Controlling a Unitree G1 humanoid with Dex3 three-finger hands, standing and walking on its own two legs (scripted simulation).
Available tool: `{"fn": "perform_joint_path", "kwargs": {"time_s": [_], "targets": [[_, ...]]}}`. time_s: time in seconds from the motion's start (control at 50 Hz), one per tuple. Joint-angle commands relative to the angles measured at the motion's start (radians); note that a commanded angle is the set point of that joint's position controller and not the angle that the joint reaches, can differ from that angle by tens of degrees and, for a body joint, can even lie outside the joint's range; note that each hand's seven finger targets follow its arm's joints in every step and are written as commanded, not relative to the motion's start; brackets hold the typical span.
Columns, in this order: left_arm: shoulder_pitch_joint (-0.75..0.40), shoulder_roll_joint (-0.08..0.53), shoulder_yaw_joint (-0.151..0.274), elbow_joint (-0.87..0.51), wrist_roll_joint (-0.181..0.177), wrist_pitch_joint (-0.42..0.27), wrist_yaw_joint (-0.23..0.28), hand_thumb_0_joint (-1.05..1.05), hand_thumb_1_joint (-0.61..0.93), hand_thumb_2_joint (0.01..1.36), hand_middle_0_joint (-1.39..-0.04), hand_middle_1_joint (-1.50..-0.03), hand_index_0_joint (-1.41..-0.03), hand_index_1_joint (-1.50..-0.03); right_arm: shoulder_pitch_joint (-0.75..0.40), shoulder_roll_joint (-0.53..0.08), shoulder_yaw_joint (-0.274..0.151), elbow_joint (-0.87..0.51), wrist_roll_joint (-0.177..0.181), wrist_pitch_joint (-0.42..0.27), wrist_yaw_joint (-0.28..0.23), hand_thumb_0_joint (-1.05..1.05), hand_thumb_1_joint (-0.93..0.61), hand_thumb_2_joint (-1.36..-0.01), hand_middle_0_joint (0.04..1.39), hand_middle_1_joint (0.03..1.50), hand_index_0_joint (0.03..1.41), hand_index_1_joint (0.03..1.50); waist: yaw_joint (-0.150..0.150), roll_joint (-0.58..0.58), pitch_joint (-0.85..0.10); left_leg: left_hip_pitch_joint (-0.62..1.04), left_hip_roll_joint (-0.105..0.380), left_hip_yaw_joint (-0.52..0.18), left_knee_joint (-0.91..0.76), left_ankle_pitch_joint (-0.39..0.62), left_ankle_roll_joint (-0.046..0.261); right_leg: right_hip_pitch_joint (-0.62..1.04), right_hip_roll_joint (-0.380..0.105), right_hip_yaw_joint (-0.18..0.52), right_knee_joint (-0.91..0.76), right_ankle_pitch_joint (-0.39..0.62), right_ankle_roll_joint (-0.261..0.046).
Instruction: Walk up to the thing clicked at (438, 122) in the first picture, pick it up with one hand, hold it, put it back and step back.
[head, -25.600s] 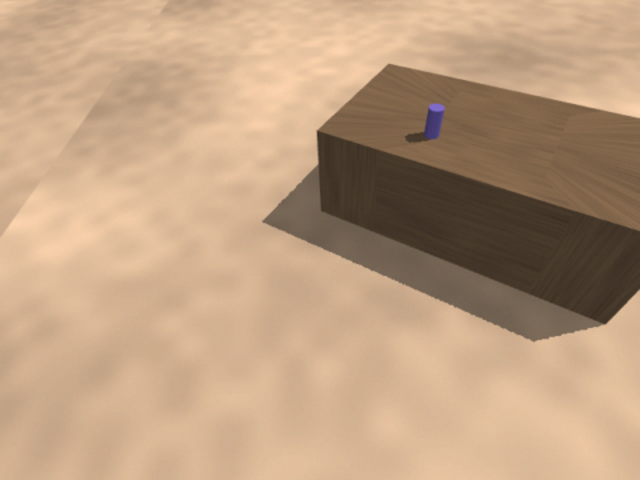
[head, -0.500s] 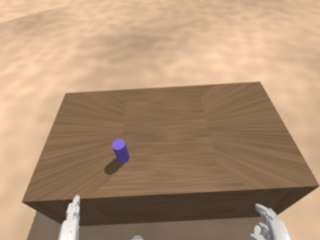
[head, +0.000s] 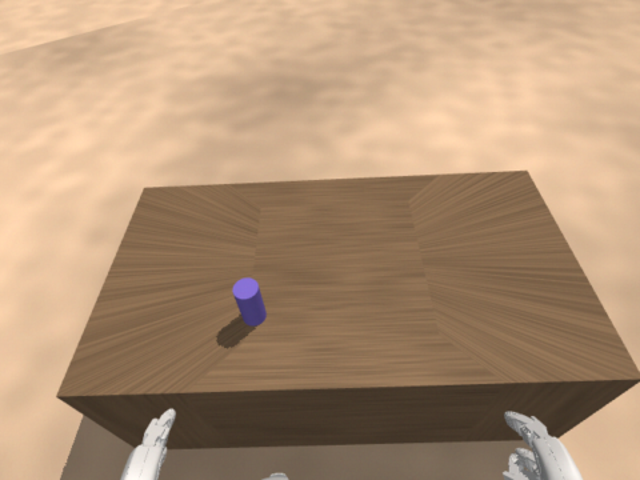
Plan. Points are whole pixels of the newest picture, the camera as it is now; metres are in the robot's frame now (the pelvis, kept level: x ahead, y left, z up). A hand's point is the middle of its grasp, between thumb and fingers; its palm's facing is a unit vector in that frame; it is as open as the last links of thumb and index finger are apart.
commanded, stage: stand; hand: left
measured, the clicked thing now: (250, 302) +0.53 +0.19 -0.25
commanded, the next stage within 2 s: none
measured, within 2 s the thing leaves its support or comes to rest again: neither
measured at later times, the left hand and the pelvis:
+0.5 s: hand out of the picture +0.06 +0.26 -0.11, palm faces -0.03 -0.93 -0.36, open 7.6 cm; pelvis +0.01 +0.01 +0.04, yaw +0 degrees
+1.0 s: hand out of the picture +0.07 +0.26 -0.11, palm faces -0.04 -0.94 -0.35, open 7.3 cm; pelvis +0.01 +0.02 +0.05, yaw -1 degrees
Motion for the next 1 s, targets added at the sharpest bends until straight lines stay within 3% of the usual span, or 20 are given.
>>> {"fn": "perform_joint_path", "kwargs": {"time_s": [0.0,0.04,0.06,0.16,0.22,0.3,0.38,0.44,0.6,0.68,0.88,0.96,0.98], "targets": [[-0.045,0.209,0.098,0.085,-0.015,-0.071,-0.025,0.000,0.065,0.681,-0.200,-0.300,-0.200,-0.301,-0.043,-0.195,-0.083,-0.024,0.016,-0.029,0.040,0.000,-0.900,-0.900,0.200,0.300,0.200,0.300,-0.005,-0.051,-0.026,0.211,0.010,-0.057,-0.174,0.055,0.090,-0.055,-0.060,0.109,-0.268,0.115,-0.086],[-0.054,0.224,0.098,0.157,-0.022,-0.075,-0.027,0.000,0.225,0.841,-0.200,-0.300,-0.200,-0.301,-0.042,-0.203,-0.087,0.017,0.019,-0.031,0.045,0.000,-0.900,-0.900,0.200,0.300,0.200,0.300,-0.004,-0.029,-0.055,0.245,0.019,-0.061,-0.181,0.152,0.089,0.004,-0.054,0.092,-0.248,0.238,-0.071],[-0.068,0.226,0.099,0.189,-0.024,-0.073,-0.025,0.000,0.305,0.900,-0.200,-0.300,-0.200,-0.301,-0.050,-0.205,-0.084,0.037,0.020,-0.030,0.046,0.000,-0.900,-0.900,0.200,0.300,0.200,0.300,-0.003,-0.023,-0.029,0.245,0.025,-0.073,-0.202,0.173,0.091,0.005,-0.051,0.091,-0.251,0.254,-0.067],[-0.083,0.241,0.100,0.328,-0.036,-0.071,-0.020,0.000,0.705,0.900,-0.200,-0.300,-0.200,-0.301,-0.039,-0.219,-0.082,0.132,0.023,-0.018,0.041,0.000,-0.900,-0.900,0.200,0.300,0.200,0.300,-0.006,-0.017,-0.027,0.303,0.037,-0.076,-0.257,0.218,0.089,0.077,-0.056,0.093,-0.302,0.302,-0.061],[-0.091,0.249,0.098,0.400,-0.040,-0.065,-0.019,0.000,0.900,0.900,-0.200,-0.300,-0.200,-0.301,-0.046,-0.226,-0.078,0.181,0.027,-0.009,0.039,0.000,-0.900,-0.900,0.200,0.300,0.200,0.300,-0.005,-0.013,0.010,0.299,0.041,-0.085,-0.318,0.143,0.084,0.104,-0.059,0.096,-0.357,0.262,-0.057],[-0.085,0.245,0.091,0.489,-0.045,-0.057,-0.022,0.000,0.900,0.900,-0.200,-0.300,-0.200,-0.301,-0.059,-0.251,-0.070,0.242,0.029,-0.004,0.036,0.000,-0.900,-0.900,0.200,0.300,0.200,0.300,0.006,0.021,0.036,0.305,0.066,-0.121,-0.428,0.075,0.080,0.168,-0.055,0.077,-0.412,0.242,-0.047],[-0.113,0.267,0.086,0.549,-0.051,-0.059,-0.022,0.000,0.900,0.900,-0.200,-0.300,-0.200,-0.301,-0.039,-0.253,-0.062,0.305,0.037,-0.008,0.032,0.000,-0.900,-0.900,0.200,0.300,0.200,0.300,-0.010,-0.005,0.016,0.396,0.057,-0.084,-0.435,0.239,0.060,0.207,-0.077,0.096,-0.472,0.336,-0.041],[-0.123,0.264,0.078,0.591,-0.054,-0.057,-0.022,0.000,0.900,0.900,-0.200,-0.300,-0.200,-0.301,-0.046,-0.254,-0.056,0.335,0.042,-0.006,0.033,0.000,-0.900,-0.900,0.200,0.300,0.200,0.300,-0.008,-0.020,0.035,0.405,0.062,-0.082,-0.463,0.253,0.061,0.235,-0.082,0.091,-0.509,0.342,-0.034],[-0.156,0.262,0.070,0.663,-0.054,-0.048,-0.029,0.000,0.900,0.900,-0.200,-0.300,-0.200,-0.301,-0.074,-0.259,-0.053,0.391,0.047,0.000,0.032,0.000,-0.900,-0.900,0.200,0.300,0.200,0.300,-0.007,-0.007,0.096,0.390,0.069,-0.089,-0.558,0.101,0.043,0.240,-0.080,0.088,-0.577,0.234,-0.027],[-0.169,0.261,0.069,0.682,-0.052,-0.052,-0.028,0.000,0.900,0.900,-0.200,-0.300,-0.200,-0.301,-0.093,-0.257,-0.055,0.400,0.049,-0.002,0.034,0.000,-0.900,-0.900,0.200,0.300,0.200,0.300,-0.005,-0.028,0.062,0.426,0.068,-0.074,-0.547,0.178,0.045,0.264,-0.094,0.095,-0.597,0.281,-0.025],[-0.198,0.263,0.069,0.707,-0.055,-0.049,-0.032,0.000,0.900,0.900,-0.200,-0.300,-0.200,-0.301,-0.108,-0.271,-0.054,0.427,0.050,-0.003,0.033,0.000,-0.900,-0.900,0.200,0.300,0.200,0.300,-0.011,-0.026,0.065,0.447,0.072,-0.065,-0.571,0.201,0.039,0.271,-0.095,0.093,-0.612,0.304,-0.020],[-0.205,0.264,0.069,0.706,-0.056,-0.053,-0.032,0.000,0.900,0.900,-0.200,-0.300,-0.200,-0.301,-0.116,-0.273,-0.052,0.430,0.053,-0.003,0.036,0.000,-0.900,-0.900,0.200,0.300,0.200,0.300,-0.008,-0.028,0.036,0.469,0.076,-0.059,-0.561,0.261,0.043,0.292,-0.102,0.093,-0.617,0.354,-0.015],[-0.210,0.269,0.071,0.709,-0.057,-0.050,-0.031,0.000,0.900,0.900,-0.200,-0.300,-0.200,-0.301,-0.115,-0.274,-0.052,0.434,0.051,-0.001,0.035,0.000,-0.900,-0.900,0.200,0.300,0.200,0.300,-0.011,-0.023,0.050,0.456,0.073,-0.058,-0.567,0.233,0.042,0.289,-0.101,0.093,-0.619,0.340,-0.015]]}}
